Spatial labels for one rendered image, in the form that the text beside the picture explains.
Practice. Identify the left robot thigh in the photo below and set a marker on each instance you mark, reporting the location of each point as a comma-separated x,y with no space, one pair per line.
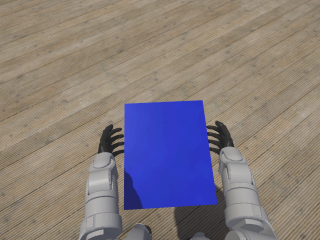
139,234

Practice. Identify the robot left forearm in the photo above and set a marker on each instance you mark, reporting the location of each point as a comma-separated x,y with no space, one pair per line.
101,213

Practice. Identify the robot left foot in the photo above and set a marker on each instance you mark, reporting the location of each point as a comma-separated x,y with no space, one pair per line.
148,228

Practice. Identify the right robot hand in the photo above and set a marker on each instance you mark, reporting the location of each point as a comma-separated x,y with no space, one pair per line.
224,137

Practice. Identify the carton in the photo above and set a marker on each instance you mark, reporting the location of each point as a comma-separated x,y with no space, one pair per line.
167,160

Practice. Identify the robot right forearm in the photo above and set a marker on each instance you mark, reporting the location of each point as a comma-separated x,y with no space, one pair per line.
243,208

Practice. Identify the left robot hand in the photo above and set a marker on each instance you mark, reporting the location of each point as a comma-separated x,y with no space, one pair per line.
106,140

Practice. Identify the right robot upper arm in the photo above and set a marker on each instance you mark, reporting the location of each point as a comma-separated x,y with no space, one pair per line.
244,234

